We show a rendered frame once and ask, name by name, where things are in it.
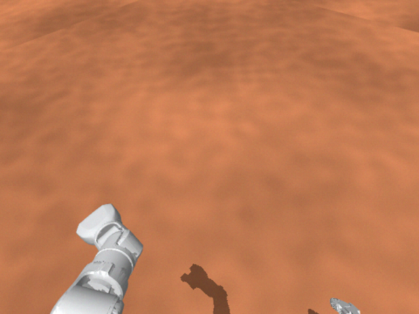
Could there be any left robot hand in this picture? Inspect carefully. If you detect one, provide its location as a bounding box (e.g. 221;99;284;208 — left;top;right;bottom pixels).
76;203;122;245

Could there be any left robot arm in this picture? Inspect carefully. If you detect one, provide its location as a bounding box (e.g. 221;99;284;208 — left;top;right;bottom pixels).
50;221;143;314

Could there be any right robot hand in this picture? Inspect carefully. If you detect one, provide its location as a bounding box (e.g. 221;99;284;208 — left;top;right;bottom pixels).
330;298;360;314

